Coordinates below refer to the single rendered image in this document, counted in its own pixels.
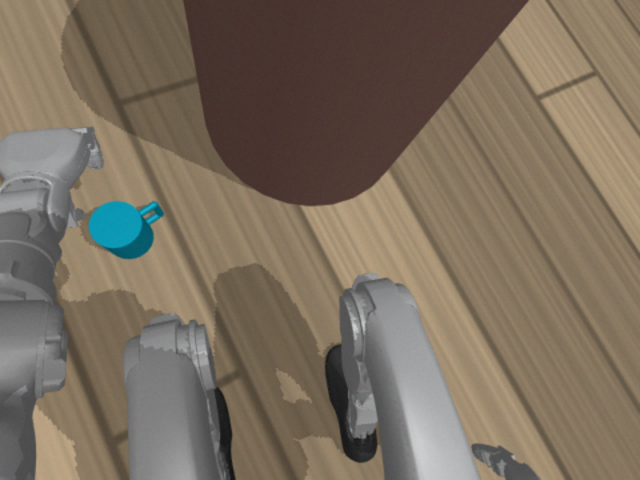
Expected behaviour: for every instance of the right robot foot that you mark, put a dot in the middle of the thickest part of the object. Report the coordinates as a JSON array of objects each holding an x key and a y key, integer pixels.
[{"x": 358, "y": 450}]

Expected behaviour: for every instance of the right robot hand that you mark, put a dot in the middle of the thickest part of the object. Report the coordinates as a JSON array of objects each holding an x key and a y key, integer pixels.
[{"x": 503, "y": 462}]

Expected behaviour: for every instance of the left robot arm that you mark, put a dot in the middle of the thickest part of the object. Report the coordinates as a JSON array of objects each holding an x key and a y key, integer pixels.
[{"x": 34, "y": 212}]

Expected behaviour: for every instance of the left robot foot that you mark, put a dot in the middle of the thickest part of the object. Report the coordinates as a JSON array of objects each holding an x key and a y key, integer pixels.
[{"x": 225, "y": 434}]

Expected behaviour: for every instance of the left robot hand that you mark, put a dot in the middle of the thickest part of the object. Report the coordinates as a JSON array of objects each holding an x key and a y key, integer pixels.
[{"x": 62, "y": 153}]

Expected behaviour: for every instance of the mug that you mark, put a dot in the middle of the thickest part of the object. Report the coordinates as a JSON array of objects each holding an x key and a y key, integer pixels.
[{"x": 121, "y": 229}]

